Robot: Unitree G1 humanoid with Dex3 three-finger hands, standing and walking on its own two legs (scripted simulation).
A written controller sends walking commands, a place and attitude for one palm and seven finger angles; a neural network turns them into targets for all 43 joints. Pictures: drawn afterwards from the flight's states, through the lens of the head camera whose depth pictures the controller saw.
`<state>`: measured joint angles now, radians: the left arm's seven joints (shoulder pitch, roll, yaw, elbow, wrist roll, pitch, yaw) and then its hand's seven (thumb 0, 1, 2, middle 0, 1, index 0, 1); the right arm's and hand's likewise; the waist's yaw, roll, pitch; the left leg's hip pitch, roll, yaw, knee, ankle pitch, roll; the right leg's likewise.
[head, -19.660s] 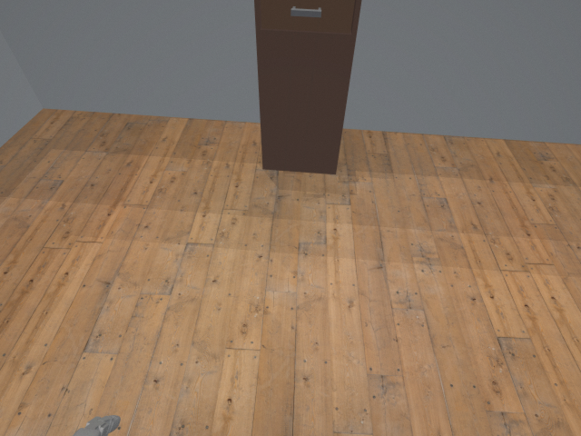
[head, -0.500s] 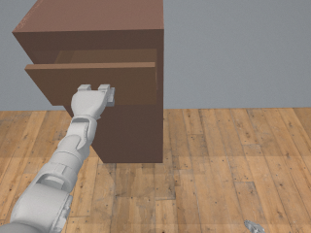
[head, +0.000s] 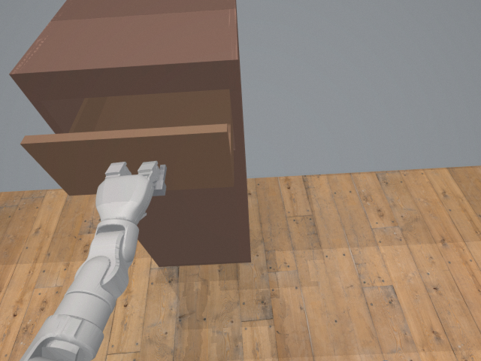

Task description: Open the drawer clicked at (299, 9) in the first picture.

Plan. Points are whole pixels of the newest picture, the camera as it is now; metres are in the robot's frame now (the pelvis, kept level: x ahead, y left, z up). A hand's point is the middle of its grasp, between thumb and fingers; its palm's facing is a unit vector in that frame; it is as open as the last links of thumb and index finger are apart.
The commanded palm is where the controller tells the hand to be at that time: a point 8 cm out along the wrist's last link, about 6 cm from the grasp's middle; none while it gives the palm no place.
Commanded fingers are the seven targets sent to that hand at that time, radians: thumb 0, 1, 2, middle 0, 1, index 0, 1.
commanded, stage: pull the drawer open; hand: left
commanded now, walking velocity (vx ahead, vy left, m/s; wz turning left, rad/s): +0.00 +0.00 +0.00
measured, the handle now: (135, 180) +0.42 +0.21 +0.05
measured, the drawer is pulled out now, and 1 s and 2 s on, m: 0.11 0.24 0.30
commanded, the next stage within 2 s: open the thumb to release the handle in 1.66 s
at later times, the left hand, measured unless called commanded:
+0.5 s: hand (135, 222) +0.35 +0.20 +0.02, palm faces -0.03 -0.02 -1.00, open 5.2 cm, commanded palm +0.32 +0.20 +0.08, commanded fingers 0.00 0.90 0.90 -0.40 -1.35 -0.40 -1.35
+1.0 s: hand (126, 277) +0.25 +0.19 +0.02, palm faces +0.03 -0.10 -0.99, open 5.2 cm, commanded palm +0.21 +0.20 +0.08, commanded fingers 0.00 0.90 0.90 -0.40 -1.35 -0.40 -1.35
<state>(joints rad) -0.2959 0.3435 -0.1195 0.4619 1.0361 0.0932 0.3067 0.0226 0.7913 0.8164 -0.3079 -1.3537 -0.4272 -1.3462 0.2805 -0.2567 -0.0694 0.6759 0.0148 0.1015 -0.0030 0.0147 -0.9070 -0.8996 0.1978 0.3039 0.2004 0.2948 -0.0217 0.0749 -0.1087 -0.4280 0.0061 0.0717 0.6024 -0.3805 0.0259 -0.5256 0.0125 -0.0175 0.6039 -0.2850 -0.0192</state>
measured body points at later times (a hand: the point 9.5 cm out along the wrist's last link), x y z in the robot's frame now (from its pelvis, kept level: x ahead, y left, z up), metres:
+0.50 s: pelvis -0.01 -0.02 +0.00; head +0.03 -0.04 +0.45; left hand +0.34 +0.20 +0.08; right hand +0.19 -0.23 -0.12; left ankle -0.06 +0.10 -0.73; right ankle +0.00 -0.11 -0.73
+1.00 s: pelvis +0.00 -0.01 +0.00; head +0.03 -0.05 +0.45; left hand +0.24 +0.19 +0.08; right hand +0.19 -0.25 -0.11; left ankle -0.06 +0.10 -0.73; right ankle +0.00 -0.11 -0.73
